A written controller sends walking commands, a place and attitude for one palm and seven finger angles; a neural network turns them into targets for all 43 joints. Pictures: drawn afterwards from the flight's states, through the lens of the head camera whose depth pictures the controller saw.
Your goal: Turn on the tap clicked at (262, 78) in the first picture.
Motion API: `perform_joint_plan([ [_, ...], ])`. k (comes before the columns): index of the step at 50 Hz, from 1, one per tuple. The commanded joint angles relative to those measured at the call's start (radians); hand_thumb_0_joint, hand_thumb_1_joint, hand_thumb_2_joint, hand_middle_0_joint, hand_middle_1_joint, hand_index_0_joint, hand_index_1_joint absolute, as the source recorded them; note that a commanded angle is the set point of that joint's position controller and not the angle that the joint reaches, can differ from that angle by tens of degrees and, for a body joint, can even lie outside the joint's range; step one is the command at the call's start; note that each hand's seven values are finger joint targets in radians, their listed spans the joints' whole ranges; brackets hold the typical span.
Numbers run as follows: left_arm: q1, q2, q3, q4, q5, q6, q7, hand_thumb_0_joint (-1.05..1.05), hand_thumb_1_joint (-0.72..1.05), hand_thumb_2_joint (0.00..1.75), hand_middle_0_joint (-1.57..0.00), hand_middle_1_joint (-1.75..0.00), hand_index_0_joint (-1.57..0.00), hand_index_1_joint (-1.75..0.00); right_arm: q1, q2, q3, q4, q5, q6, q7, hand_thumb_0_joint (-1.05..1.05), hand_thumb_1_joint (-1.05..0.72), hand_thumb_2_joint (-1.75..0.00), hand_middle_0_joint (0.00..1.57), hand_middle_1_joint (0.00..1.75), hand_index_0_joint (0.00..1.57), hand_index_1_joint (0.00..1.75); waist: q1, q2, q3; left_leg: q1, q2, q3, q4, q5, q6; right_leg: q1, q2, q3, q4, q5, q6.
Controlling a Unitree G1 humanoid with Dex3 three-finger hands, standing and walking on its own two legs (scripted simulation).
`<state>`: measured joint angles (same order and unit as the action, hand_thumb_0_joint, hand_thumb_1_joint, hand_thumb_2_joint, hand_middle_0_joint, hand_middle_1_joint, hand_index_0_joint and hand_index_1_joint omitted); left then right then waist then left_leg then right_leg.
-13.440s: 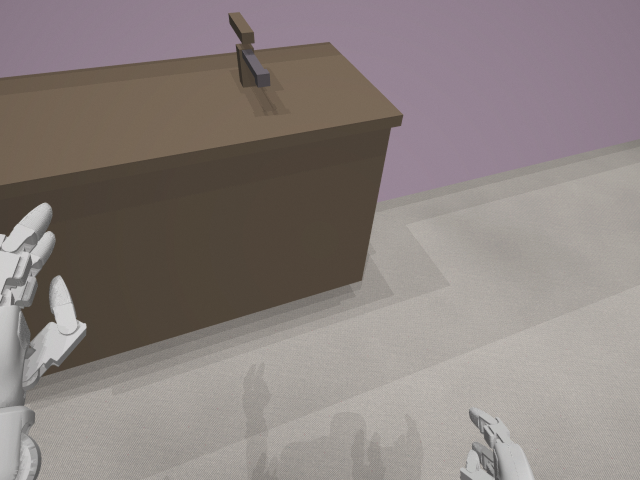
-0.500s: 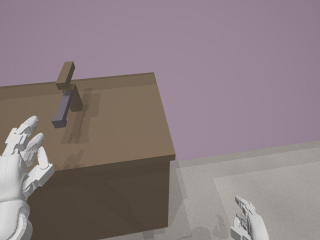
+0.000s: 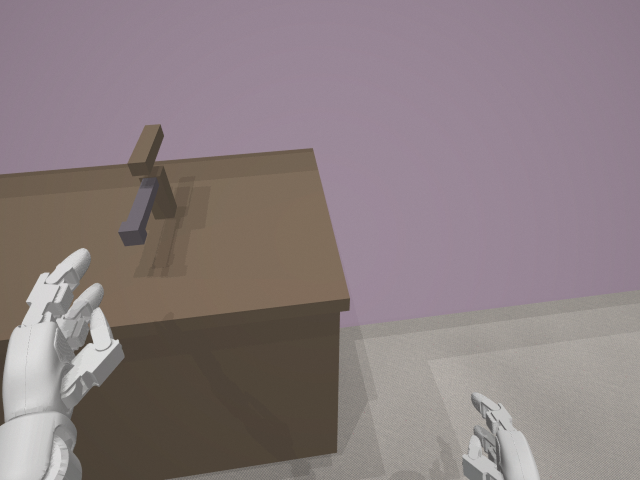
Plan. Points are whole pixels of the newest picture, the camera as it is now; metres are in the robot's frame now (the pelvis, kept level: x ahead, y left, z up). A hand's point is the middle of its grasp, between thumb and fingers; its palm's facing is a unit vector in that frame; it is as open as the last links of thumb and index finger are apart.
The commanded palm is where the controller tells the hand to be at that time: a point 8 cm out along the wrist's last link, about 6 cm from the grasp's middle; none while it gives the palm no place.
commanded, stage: turn the palm inward beside the body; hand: left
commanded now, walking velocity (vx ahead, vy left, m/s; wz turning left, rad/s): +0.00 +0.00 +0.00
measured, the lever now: (133, 233) +0.40 +0.34 +0.11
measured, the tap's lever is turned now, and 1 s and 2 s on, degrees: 0 0 0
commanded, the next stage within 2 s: reach beside the lever's end, fingers flat in 0.46 s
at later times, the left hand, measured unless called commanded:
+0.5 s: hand (153, 329) +0.21 +0.20 +0.16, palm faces +0.45 -0.88 -0.14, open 7.4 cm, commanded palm +0.16 +0.25 +0.17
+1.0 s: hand (139, 303) +0.25 +0.24 +0.15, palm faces +0.47 -0.88 -0.12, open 7.4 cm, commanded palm +0.20 +0.29 +0.15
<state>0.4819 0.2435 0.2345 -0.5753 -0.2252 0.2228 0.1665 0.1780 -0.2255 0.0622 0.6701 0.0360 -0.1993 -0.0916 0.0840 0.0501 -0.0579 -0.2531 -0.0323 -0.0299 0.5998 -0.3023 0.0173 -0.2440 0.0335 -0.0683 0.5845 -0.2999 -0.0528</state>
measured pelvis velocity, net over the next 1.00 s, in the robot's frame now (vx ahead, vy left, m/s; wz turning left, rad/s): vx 0.02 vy -0.02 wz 0.00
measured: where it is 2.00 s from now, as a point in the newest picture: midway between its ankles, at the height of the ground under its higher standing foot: outside the picture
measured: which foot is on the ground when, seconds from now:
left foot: down 0.00-1.00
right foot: down 0.00-1.00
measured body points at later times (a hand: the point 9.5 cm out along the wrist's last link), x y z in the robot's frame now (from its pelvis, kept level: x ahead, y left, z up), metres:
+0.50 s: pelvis +0.03 -0.02 +0.00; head +0.00 -0.06 +0.45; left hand +0.18 +0.25 +0.17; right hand +0.24 -0.24 -0.07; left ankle +0.01 +0.11 -0.73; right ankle +0.01 -0.08 -0.73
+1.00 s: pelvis +0.02 -0.02 +0.00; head +0.01 -0.04 +0.45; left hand +0.22 +0.29 +0.15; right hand +0.21 -0.24 -0.08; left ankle +0.01 +0.11 -0.73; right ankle +0.01 -0.08 -0.73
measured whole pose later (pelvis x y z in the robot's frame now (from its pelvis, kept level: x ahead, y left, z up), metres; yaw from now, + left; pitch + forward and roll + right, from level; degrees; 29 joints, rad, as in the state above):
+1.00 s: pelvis +0.02 -0.02 +0.00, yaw +0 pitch +0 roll +0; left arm 0.29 0.27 0.32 -0.34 -0.26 0.21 0.12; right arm 0.18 -0.24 0.04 0.70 0.05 -0.21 -0.11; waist 0.06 0.06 -0.06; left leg -0.26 -0.01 -0.04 0.58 -0.32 0.00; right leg -0.25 0.05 -0.08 0.56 -0.31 -0.07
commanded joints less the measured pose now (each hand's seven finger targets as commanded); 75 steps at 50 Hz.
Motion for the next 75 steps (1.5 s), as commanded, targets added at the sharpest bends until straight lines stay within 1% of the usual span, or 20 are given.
perform_joint_plan([
  [1, -0.137, 0.134, 0.084, -0.212, -0.003, -0.065, 0.004, 0.00, 0.90, 0.90, -0.20, -0.30, -0.20, -0.30, -0.199, -0.101, -0.045, -0.178, 0.010, -0.078, -0.005, 0.00, -0.90, -0.90, 0.20, 0.30, 0.20, 0.30, -0.006, -0.012, 0.021, -0.040, 0.022, -0.022, -0.117, -0.049, 0.006, -0.040, -0.046, 0.058, -0.166, -0.106, 0.042],
  [5, -0.129, 0.142, 0.085, -0.231, -0.002, -0.049, 0.005, 0.00, 0.90, 0.90, -0.20, -0.30, -0.20, -0.30, -0.197, -0.100, -0.046, -0.180, 0.010, -0.088, -0.002, 0.00, -0.90, -0.90, 0.20, 0.30, 0.20, 0.30, -0.001, 0.024, 0.001, -0.028, 0.018, -0.019, -0.106, -0.011, 0.009, -0.021, -0.052, 0.066, -0.171, -0.080, 0.040],
  [9, -0.112, 0.138, 0.088, -0.227, -0.008, -0.049, 0.001, 0.00, 0.90, 0.90, -0.20, -0.30, -0.20, -0.30, -0.190, -0.102, -0.047, -0.183, 0.008, -0.090, -0.002, 0.00, -0.90, -0.90, 0.20, 0.30, 0.20, 0.30, -0.003, -0.045, -0.010, -0.028, 0.020, -0.016, -0.091, 0.035, 0.014, -0.009, -0.055, 0.075, -0.176, -0.043, 0.050],
  [12, -0.087, 0.149, 0.116, -0.225, -0.016, -0.057, 0.000, 0.00, 0.90, 0.90, -0.20, -0.30, -0.20, -0.30, -0.175, -0.107, -0.054, -0.183, 0.005, -0.092, 0.001, 0.00, -0.90, -0.90, 0.20, 0.30, 0.20, 0.30, 0.000, -0.082, -0.059, -0.019, 0.022, -0.010, -0.067, 0.121, 0.015, 0.024, -0.062, 0.081, -0.151, 0.105, 0.062],
  [18, -0.083, 0.149, 0.122, -0.232, -0.006, -0.076, -0.002, 0.00, 0.90, 0.90, -0.20, -0.30, -0.20, -0.30, -0.143, -0.106, -0.058, -0.171, 0.006, -0.090, 0.009, 0.00, -0.90, -0.90, 0.20, 0.30, 0.20, 0.30, 0.002, -0.007, -0.084, 0.003, 0.018, 0.005, -0.051, 0.201, 0.010, 0.046, -0.068, 0.077, -0.118, 0.274, 0.065],
  [20, -0.073, 0.133, 0.107, -0.231, -0.007, -0.083, -0.006, 0.00, 0.90, 0.90, -0.20, -0.30, -0.20, -0.30, -0.129, -0.105, -0.058, -0.180, 0.004, -0.093, 0.010, 0.00, -0.90, -0.90, 0.20, 0.30, 0.20, 0.30, -0.004, -0.039, -0.094, 0.007, 0.019, 0.001, -0.049, 0.230, 0.011, 0.051, -0.070, 0.070, -0.104, 0.334, 0.069],
  [23, -0.078, 0.138, 0.101, -0.220, -0.001, -0.083, -0.015, 0.00, 0.90, 0.90, -0.20, -0.30, -0.20, -0.30, -0.130, -0.105, -0.058, -0.176, 0.009, -0.090, 0.006, 0.00, -0.90, -0.90, 0.20, 0.30, 0.20, 0.30, -0.005, -0.034, -0.059, 0.002, 0.019, 0.005, -0.048, 0.214, 0.013, 0.037, -0.069, 0.078, -0.117, 0.317, 0.071],
  [27, -0.068, 0.139, 0.118, -0.209, -0.012, -0.080, -0.019, 0.00, 0.90, 0.90, -0.20, -0.30, -0.20, -0.30, -0.128, -0.107, -0.061, -0.185, 0.009, -0.090, 0.003, 0.00, -0.90, -0.90, 0.20, 0.30, 0.20, 0.30, -0.003, -0.090, -0.087, -0.002, 0.020, 0.001, -0.051, 0.216, 0.013, 0.058, -0.075, 0.081, -0.113, 0.350, 0.080],
  [29, -0.074, 0.135, 0.116, -0.213, -0.008, -0.080, -0.015, 0.00, 0.90, 0.90, -0.20, -0.30, -0.20, -0.30, -0.124, -0.104, -0.061, -0.184, 0.011, -0.087, 0.004, 0.00, -0.90, -0.90, 0.20, 0.30, 0.20, 0.30, -0.002, -0.055, -0.087, 0.001, 0.019, 0.006, -0.054, 0.224, 0.010, 0.057, -0.073, 0.076, -0.111, 0.340, 0.074],
  [33, -0.112, 0.176, 0.176, -0.128, -0.016, -0.072, -0.009, 0.00, 0.90, 0.90, -0.20, -0.30, -0.20, -0.30, -0.123, -0.107, -0.061, -0.160, 0.014, -0.076, -0.005, 0.00, -0.90, -0.90, 0.20, 0.30, 0.20, 0.30, -0.004, -0.084, -0.044, -0.020, 0.019, 0.006, -0.058, 0.190, 0.012, 0.038, -0.068, 0.085, -0.133, 0.292, 0.078],
  [37, -0.215, 0.170, 0.159, -0.103, -0.021, -0.079, -0.017, 0.00, 0.90, 0.90, -0.20, -0.30, -0.20, -0.30, -0.135, -0.108, -0.061, -0.157, 0.016, -0.075, -0.011, 0.00, -0.90, -0.90, 0.20, 0.30, 0.20, 0.30, -0.020, -0.035, -0.043, -0.016, 0.016, 0.004, -0.062, 0.161, 0.012, 0.017, -0.072, 0.092, -0.144, 0.219, 0.073],
  [38, -0.255, 0.179, 0.156, -0.116, -0.016, -0.082, -0.016, 0.00, 0.90, 0.90, -0.20, -0.30, -0.20, -0.30, -0.138, -0.106, -0.061, -0.152, 0.018, -0.078, -0.013, 0.00, -0.90, -0.90, 0.20, 0.30, 0.20, 0.30, -0.020, 0.019, -0.040, -0.006, 0.014, 0.006, -0.064, 0.149, 0.012, 0.009, -0.071, 0.096, -0.154, 0.181, 0.067],
  [45, -0.305, 0.218, 0.199, 0.009, -0.030, -0.100, -0.038, 0.00, 0.90, 0.90, -0.20, -0.30, -0.20, -0.30, -0.139, -0.116, -0.066, -0.140, 0.016, -0.080, -0.024, 0.00, -0.90, -0.90, 0.20, 0.30, 0.20, 0.30, -0.021, -0.061, -0.074, -0.018, 0.016, -0.004, -0.078, 0.141, 0.011, 0.034, -0.065, 0.094, -0.152, 0.161, 0.066],
  [47, -0.324, 0.210, 0.188, 0.030, -0.031, -0.090, -0.042, 0.00, 0.90, 0.90, -0.20, -0.30, -0.20, -0.30, -0.144, -0.117, -0.064, -0.141, 0.018, -0.075, -0.025, 0.00, -0.90, -0.90, 0.20, 0.30, 0.20, 0.30, -0.020, -0.046, -0.076, -0.020, 0.015, -0.005, -0.083, 0.144, 0.011, 0.032, -0.063, 0.088, -0.150, 0.153, 0.062],
  [48, -0.344, 0.220, 0.199, 0.037, -0.030, -0.087, -0.040, 0.00, 0.90, 0.90, -0.20, -0.30, -0.20, -0.30, -0.146, -0.117, -0.064, -0.137, 0.017, -0.073, -0.026, 0.00, -0.90, -0.90, 0.20, 0.30, 0.20, 0.30, -0.015, -0.011, -0.072, -0.012, 0.012, -0.002, -0.088, 0.150, 0.010, 0.036, -0.060, 0.087, -0.153, 0.154, 0.058],
  [55, -0.337, 0.221, 0.216, 0.064, -0.025, -0.103, -0.031, 0.00, 0.90, 0.90, -0.19, -0.28, -0.19, -0.28, -0.135, -0.119, -0.071, -0.150, 0.011, -0.061, -0.022, 0.00, -0.90, -0.90, 0.20, 0.30, 0.20, 0.30, -0.007, -0.014, -0.133, 0.020, 0.017, -0.002, -0.100, 0.235, 0.003, 0.067, -0.047, 0.061, -0.121, 0.241, 0.045],
  [64, -0.501, 0.234, 0.190, 0.135, -0.004, -0.152, -0.043, 0.00, 0.90, 0.90, -0.19, -0.26, -0.19, -0.26, -0.116, -0.132, -0.071, -0.124, 0.012, -0.061, -0.027, 0.00, -0.90, -0.90, 0.20, 0.30, 0.20, 0.30, -0.039, 0.033, -0.082, 0.043, 0.024, -0.019, -0.117, 0.218, -0.008, 0.006, -0.035, 0.045, -0.127, 0.176, 0.028],
  [67, -0.488, 0.241, 0.197, 0.172, -0.005, -0.152, -0.052, 0.00, 0.90, 0.90, -0.18, -0.25, -0.18, -0.25, -0.114, -0.137, -0.077, -0.124, 0.009, -0.054, -0.027, 0.00, -0.90, -0.90, 0.20, 0.30, 0.20, 0.30, -0.035, -0.003, -0.129, 0.052, 0.024, -0.019, -0.113, 0.263, -0.014, 0.032, -0.033, 0.041, -0.115, 0.221, 0.028],
  [68, -0.484, 0.253, 0.210, 0.166, -0.001, -0.154, -0.050, 0.00, 0.90, 0.90, -0.18, -0.25, -0.18, -0.25, -0.118, -0.134, -0.075, -0.124, 0.008, -0.051, -0.027, 0.00, -0.90, -0.90, 0.20, 0.30, 0.20, 0.30, -0.024, 0.029, -0.129, 0.057, 0.023, -0.019, -0.115, 0.273, -0.018, 0.036, -0.032, 0.041, -0.116, 0.222, 0.024],
  [75, -0.545, 0.268, 0.233, 0.270, -0.006, -0.159, -0.049, 0.00, 0.90, 0.90, -0.18, -0.23, -0.18, -0.23, -0.111, -0.135, -0.077, -0.119, 0.008, -0.033, -0.025, 0.00, -0.90, -0.90, 0.20, 0.30, 0.20, 0.30, -0.028, -0.004, -0.126, 0.049, 0.026, -0.023, -0.124, 0.275, -0.025, 0.035, -0.030, 0.037, -0.119, 0.223, 0.024],
])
